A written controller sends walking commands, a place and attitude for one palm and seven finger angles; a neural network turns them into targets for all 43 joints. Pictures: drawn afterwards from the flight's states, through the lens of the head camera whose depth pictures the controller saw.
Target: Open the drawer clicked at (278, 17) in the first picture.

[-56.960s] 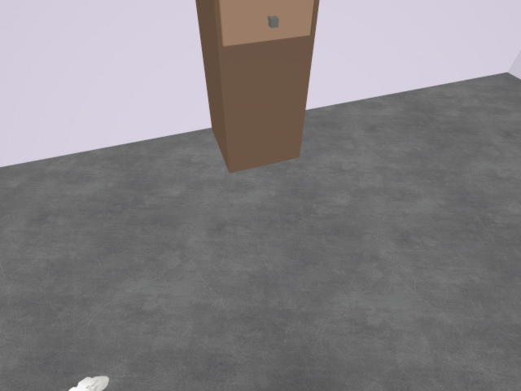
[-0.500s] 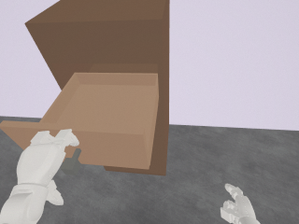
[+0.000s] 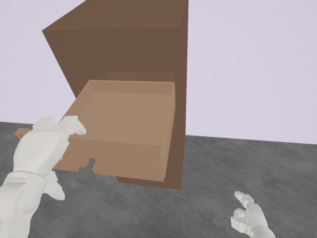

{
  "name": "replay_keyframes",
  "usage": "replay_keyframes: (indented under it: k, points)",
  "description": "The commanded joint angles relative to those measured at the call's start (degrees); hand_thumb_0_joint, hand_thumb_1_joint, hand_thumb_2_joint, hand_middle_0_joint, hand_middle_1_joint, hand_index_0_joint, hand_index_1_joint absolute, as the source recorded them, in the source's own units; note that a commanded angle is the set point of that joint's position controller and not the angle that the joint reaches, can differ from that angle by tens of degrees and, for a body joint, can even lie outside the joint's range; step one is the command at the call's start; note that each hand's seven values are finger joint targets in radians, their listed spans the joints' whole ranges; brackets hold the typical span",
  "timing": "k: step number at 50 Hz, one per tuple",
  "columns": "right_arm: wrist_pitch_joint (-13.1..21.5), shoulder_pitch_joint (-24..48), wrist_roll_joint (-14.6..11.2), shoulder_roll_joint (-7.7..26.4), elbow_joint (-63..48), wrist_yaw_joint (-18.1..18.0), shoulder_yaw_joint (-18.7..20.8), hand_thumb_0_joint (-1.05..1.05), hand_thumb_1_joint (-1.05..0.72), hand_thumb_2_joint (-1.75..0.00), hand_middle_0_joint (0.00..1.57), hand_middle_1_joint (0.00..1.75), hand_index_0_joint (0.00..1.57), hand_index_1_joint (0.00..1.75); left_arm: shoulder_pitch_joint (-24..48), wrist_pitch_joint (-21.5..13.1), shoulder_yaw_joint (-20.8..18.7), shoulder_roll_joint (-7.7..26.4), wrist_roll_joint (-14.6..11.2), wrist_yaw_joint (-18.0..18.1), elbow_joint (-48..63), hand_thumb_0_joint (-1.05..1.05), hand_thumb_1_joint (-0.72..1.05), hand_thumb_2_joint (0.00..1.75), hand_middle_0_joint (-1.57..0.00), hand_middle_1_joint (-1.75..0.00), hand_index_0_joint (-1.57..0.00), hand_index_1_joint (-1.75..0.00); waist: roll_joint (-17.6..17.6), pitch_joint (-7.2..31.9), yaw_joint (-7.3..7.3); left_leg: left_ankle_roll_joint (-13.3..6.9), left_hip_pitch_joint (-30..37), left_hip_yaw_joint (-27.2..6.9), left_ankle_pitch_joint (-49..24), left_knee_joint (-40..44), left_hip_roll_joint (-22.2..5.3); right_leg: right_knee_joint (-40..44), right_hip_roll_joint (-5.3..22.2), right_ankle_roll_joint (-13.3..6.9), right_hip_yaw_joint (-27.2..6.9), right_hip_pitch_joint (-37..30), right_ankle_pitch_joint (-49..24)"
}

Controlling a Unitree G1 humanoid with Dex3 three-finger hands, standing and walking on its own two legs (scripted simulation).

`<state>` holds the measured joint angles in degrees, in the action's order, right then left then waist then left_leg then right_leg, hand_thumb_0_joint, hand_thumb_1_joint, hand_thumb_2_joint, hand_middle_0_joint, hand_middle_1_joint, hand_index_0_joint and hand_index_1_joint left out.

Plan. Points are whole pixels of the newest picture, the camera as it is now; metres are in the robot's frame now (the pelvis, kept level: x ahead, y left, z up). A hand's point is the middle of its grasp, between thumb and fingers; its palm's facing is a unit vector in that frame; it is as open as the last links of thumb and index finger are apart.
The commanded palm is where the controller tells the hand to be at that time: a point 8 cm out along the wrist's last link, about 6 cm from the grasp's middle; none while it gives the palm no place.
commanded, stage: lift the hand off the handle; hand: left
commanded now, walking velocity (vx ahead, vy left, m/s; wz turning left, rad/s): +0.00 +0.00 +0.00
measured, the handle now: (87, 170) +0.26 +0.25 +0.03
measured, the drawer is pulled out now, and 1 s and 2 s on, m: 0.30 0.30 0.30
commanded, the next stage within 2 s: draw the hand back to the body in 0.36 s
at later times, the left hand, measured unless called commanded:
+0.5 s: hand (52, 150) +0.22 +0.26 +0.17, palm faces +0.11 -0.07 -0.99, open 13.8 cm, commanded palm +0.18 +0.26 +0.24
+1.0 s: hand (46, 161) +0.20 +0.26 +0.17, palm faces +0.11 -0.07 -0.99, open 13.8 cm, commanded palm +0.16 +0.27 +0.23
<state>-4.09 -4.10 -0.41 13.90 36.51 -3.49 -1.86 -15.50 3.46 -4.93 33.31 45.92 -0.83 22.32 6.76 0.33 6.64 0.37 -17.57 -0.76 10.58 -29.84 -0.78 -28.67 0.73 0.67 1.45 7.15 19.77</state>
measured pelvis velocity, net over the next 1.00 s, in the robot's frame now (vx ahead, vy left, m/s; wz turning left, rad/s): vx -0.01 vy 0.00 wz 0.01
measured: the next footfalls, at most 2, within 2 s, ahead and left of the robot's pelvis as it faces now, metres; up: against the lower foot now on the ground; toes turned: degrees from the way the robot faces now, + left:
none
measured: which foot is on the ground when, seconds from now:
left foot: down 0.00-1.00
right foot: down 0.00-1.00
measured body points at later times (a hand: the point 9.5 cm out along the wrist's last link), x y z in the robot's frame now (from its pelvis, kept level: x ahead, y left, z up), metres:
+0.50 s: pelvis -0.01 +0.00 +0.00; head -0.02 -0.04 +0.45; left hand +0.21 +0.26 +0.22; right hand +0.23 -0.19 -0.08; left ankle +0.06 +0.12 -0.73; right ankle -0.05 -0.13 -0.73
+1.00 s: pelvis -0.01 +0.00 +0.00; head -0.02 -0.04 +0.45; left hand +0.19 +0.26 +0.22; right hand +0.23 -0.19 -0.09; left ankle +0.06 +0.12 -0.73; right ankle -0.05 -0.13 -0.73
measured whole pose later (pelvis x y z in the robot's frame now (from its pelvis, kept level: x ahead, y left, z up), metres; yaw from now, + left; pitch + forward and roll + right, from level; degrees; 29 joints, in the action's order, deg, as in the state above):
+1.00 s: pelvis -0.01 +0.00 +0.00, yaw +1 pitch -3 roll -1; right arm -2.7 -3.8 -1.0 14.6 36.0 -2.2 -2.6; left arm -16.6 3.5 -8.6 36.4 41.6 -6.3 28.1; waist 7.2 -0.9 7.1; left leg 0.1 -16.7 -1.2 8.7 -28.2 -0.6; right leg -26.9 0.8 1.0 1.9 6.0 18.0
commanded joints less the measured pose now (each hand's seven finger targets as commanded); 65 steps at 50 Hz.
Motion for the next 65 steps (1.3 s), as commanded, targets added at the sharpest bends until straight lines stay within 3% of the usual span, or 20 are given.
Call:
replay_keyframes:
  k: [1, 6, 13, 15, 19, 23, 27, 32, 40, 43, 45, 47, 53, 54, 55, 56, 57, 59, 62, 65]
  points:
    - [3.2, 10.6, -0.2, 5.7, -10.7, 0.4, 1.8, 0.0, -0.9, -0.9, 0.2, 0.3, 0.2, 0.3, 7.5, 0.1, -10.9, 13.0, -1.3, 1.1, 12.7, 0.0, -0.5, 0.3, -0.3, -1.2, -0.3, -1.2, -2.8, 10.1, 0.62, -1.0, 12.8, 1.3, -10.5, 3.4, 2.0, 5.6, -1.9, -0.5, 1.8, 4.9, -14.9]
    - [3.3, 10.9, -0.6, 6.1, -10.2, 0.5, 1.5, 0.0, -0.9, -0.9, 0.2, 0.3, 0.2, 0.3, 12.1, 1.4, -10.9, 14.1, -2.6, -0.9, 10.4, 0.0, -0.5, 0.3, -0.3, -1.2, -0.3, -1.2, -4.0, 6.9, -0.23, -1.0, 12.1, 1.3, -7.1, 4.5, 2.0, 7.3, -2.0, -0.1, 1.8, 6.3, -11.3]
    - [4.6, 11.7, -0.7, 5.9, -10.4, 0.7, 1.1, 0.0, -0.9, -0.9, 0.2, 0.3, 0.2, 0.3, 16.1, 0.9, -11.8, 16.4, -3.4, -3.2, 14.8, 0.0, -0.5, 0.3, -0.3, -1.2, -0.3, -1.2, -1.7, 11.4, 0.54, -1.0, 14.1, 0.9, -9.0, 4.6, 2.4, 7.1, -1.8, -0.5, 1.6, 3.8, -12.4]
    - [4.1, 11.7, -0.8, 6.1, -10.2, 0.8, 1.2, 0.0, -0.9, -0.9, 0.2, 0.3, 0.2, 0.3, 14.1, 1.5, -9.5, 13.4, -3.6, -3.9, 11.5, 0.0, -0.5, 0.3, -0.3, -1.2, -0.3, -1.2, -3.7, 7.7, -0.08, -0.9, 13.0, 1.1, -8.2, 5.3, 2.3, 7.9, -2.1, -0.2, 2.0, 5.2, -12.0]
    - [3.8, 11.4, -1.1, 6.2, -9.7, 1.2, 1.1, 0.0, -0.9, -0.9, 0.2, 0.3, 0.2, 0.3, 14.8, 2.4, -10.9, 14.8, -3.6, -4.9, 7.3, 0.0, -0.5, 0.3, -0.3, -1.2, -0.3, -1.2, -4.2, 5.9, 0.03, -0.7, 11.4, 1.2, -5.7, 6.0, 1.9, 8.2, -2.2, -0.3, 2.1, 5.4, -9.3]
    - [4.1, 12.4, -0.9, 6.1, -10.4, 1.4, 0.8, 0.0, -0.9, -0.9, 0.2, 0.3, 0.2, 0.3, 18.0, 1.4, -11.9, 16.3, -2.8, -4.5, 11.5, 0.0, -0.5, 0.3, -0.3, -1.2, -0.3, -1.2, -2.3, 10.0, 0.65, -0.8, 12.6, 1.1, -6.4, 5.2, 2.3, 7.6, -2.0, -0.7, 1.6, 4.3, -9.1]
    - [4.7, 12.8, -1.1, 6.2, -11.4, 1.4, 1.1, 0.0, -0.9, -0.9, 0.2, 0.3, 0.2, 0.3, 12.5, -0.2, -13.1, 15.7, -4.7, -4.0, 16.1, 0.0, -0.5, 0.3, -0.3, -1.2, -0.3, -1.2, -0.2, 10.4, 0.75, -0.8, 13.7, 1.1, -7.9, 4.2, 2.1, 7.6, -2.3, -0.8, 1.4, 4.1, -11.6]
    - [4.7, 12.0, -1.3, 6.2, -10.3, 1.3, 1.2, 0.0, -0.9, -0.9, 0.2, 0.3, 0.2, 0.3, 12.8, -0.1, -14.4, 16.2, -4.6, -3.0, 12.6, 0.0, -0.5, 0.3, -0.3, -1.2, -0.3, -1.2, -2.5, 6.4, 0.15, -0.6, 12.1, 1.0, -4.7, 4.8, 1.6, 8.6, -2.5, -0.7, 1.9, 6.5, -7.6]
    - [4.4, 11.4, -0.8, 6.1, -10.3, 1.1, 1.3, 0.0, -0.9, -0.9, 0.2, 0.3, 0.2, 0.3, 11.8, 0.1, -11.5, 14.6, -3.5, -3.0, 13.0, 0.0, -0.5, 0.3, -0.3, -1.2, -0.3, -1.2, -3.3, 7.8, 0.27, -0.9, 12.6, 0.9, -5.0, 5.1, 2.0, 8.4, -2.1, -0.4, 1.9, 6.3, -7.7]
    - [4.8, 11.9, -0.7, 5.9, -11.0, 1.3, 0.8, 0.0, -0.9, -0.9, 0.2, 0.3, 0.2, 0.3, 10.6, 0.1, -11.8, 15.1, -3.6, -3.2, 16.1, 0.0, -0.5, 0.3, -0.3, -1.2, -0.3, -1.2, -0.4, 9.9, 0.73, -0.7, 12.8, 0.8, -5.8, 4.8, 2.2, 7.3, -2.1, -0.7, 2.0, 5.4, -8.2]
    - [4.5, 11.3, -0.7, 6.1, -10.9, 1.2, 1.1, 0.0, -0.9, -0.9, 0.2, 0.3, 0.2, 0.3, 8.9, -0.1, -11.6, 14.4, -4.0, -3.3, 15.5, 0.0, -0.5, 0.3, -0.3, -1.2, -0.3, -1.2, -2.5, 7.3, 0.16, -0.8, 12.5, 0.7, -4.8, 5.3, 1.8, 8.1, -2.2, -0.4, 2.4, 6.7, -7.3]
    - [4.9, 12.2, -1.2, 6.3, -11.1, 1.2, 1.0, 0.0, -0.9, -0.9, 0.2, 0.3, 0.2, 0.3, 7.4, -0.2, -15.3, 16.9, -5.1, -2.9, 16.2, 0.0, -0.5, 0.3, -0.3, -1.2, -0.3, -1.2, -1.2, 7.6, 0.67, -0.5, 11.9, 0.7, -4.5, 4.7, 1.5, 7.6, -2.4, -0.8, 2.0, 5.8, -7.8]
    - [4.7, 10.9, -0.7, 6.1, -11.2, 1.2, 1.1, 0.0, -0.9, -0.9, 0.2, 0.3, 0.2, 0.3, 4.8, -0.7, -16.8, 17.2, -5.0, -2.2, 16.8, 0.0, -0.5, 0.3, -0.3, -1.2, -0.3, -1.2, -1.5, 8.9, 1.14, -0.6, 12.4, 0.9, -6.3, 3.9, 1.8, 7.3, -2.1, -0.5, 2.4, 5.8, -8.8]
    - [8.5, 6.5, -1.3, 1.4, -13.9, 0.2, 0.9, 0.0, -0.9, -0.9, 0.2, 0.3, 0.2, 0.3, 10.9, -6.5, -15.1, -5.8, -43.7, 1.3, 19.0, 0.0, -0.47, 0.32, -0.3, -1.18, -0.3, -1.18, -6.5, 2.5, -5.63, -1.8, 18.6, 1.5, -1.5, 4.0, -0.7, 10.8, -3.1, -1.8, 2.5, 9.8, -8.2]
    - [10.3, 5.2, -0.4, 3.8, -11.7, -0.6, 0.8, 0.0, -0.9, -0.9, 0.2, 0.3, 0.2, 0.3, 4.7, -8.6, -18.8, -0.1, -45.0, 3.7, 14.2, 0.0, -0.43, 0.33, -0.29, -1.15, -0.29, -1.15, -8.9, 2.4, -4.66, -1.5, 18.5, 0.7, 1.4, 5.0, -1.7, 10.8, -2.8, -1.5, 2.2, 9.4, -6.1]
    - [10.9, 5.9, -0.3, 3.7, -11.5, -0.7, 0.7, 0.0, -0.9, -0.9, 0.2, 0.3, 0.2, 0.3, 1.8, -9.3, -18.2, -1.3, -45.0, 4.4, 13.3, 0.0, -0.4, 0.34, -0.29, -1.13, -0.29, -1.13, -6.2, 1.2, -4.22, -1.3, 17.3, 0.5, 3.5, 5.8, -1.5, 10.9, -2.6, -1.6, 2.1, 9.4, -4.1]
    - [11.6, 6.0, -0.5, 4.3, -11.3, -1.1, 1.0, 0.0, -0.9, -0.9, 0.2, 0.3, 0.2, 0.3, 0.6, -10.5, -21.4, -0.2, -48.9, 5.1, 16.8, 0.0, -0.36, 0.36, -0.29, -1.11, -0.29, -1.11, -10.5, 3.1, -3.51, -1.2, 17.1, 0.1, 3.4, 6.6, -1.5, 11.5, -2.6, -1.4, 2.2, 7.4, -4.1]
    - [13.2, 5.1, 0.0, 4.0, -10.9, -1.9, 1.2, 0.0, -0.9, -0.9, 0.2, 0.3, 0.2, 0.3, 1.6, -12.9, -21.1, -1.3, -50.1, 6.5, 20.4, 0.0, -0.29, 0.39, -0.29, -1.07, -0.29, -1.07, -8.1, 5.5, -3.12, -1.3, 18.0, 1.3, 1.7, 7.2, -1.3, 11.9, -1.6, -0.9, 1.7, 5.5, -5.1]
    - [14.9, 4.1, 0.7, 3.9, -9.4, -2.1, 0.9, 0.0, -0.9, -0.9, 0.2, 0.3, 0.2, 0.3, 1.8, -14.5, -20.6, -1.9, -50.3, 8.0, 23.0, 0.0, -0.18, 0.43, -0.28, -1.0, -0.28, -1.0, 2.7, 3.7, -2.66, -0.8, 17.0, 1.7, 0.6, 8.4, -0.9, 12.1, -1.3, -1.6, 0.7, 4.1, -6.5]
    - [15.3, 3.4, 0.8, 3.4, -9.1, -1.9, 1.0, 0.0, -0.9, -0.9, 0.2, 0.3, 0.2, 0.3, -0.7, -14.6, -19.7, -3.6, -50.3, 8.4, 22.4, 0.0, -0.08, 0.48, -0.27, -0.93, -0.27, -0.93, 2.9, 1.8, -2.5, -0.6, 16.1, 1.9, -2.8, 8.8, -0.9, 12.4, -1.2, -1.8, 0.8, 3.1, -9.5]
